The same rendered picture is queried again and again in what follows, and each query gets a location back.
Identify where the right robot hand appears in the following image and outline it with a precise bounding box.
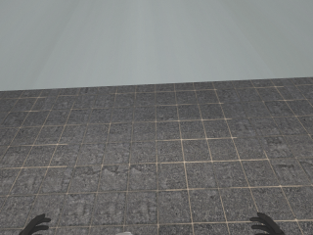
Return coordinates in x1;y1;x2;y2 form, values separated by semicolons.
249;212;286;235

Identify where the left robot hand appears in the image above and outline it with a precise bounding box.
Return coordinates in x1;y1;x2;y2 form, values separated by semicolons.
19;213;51;235

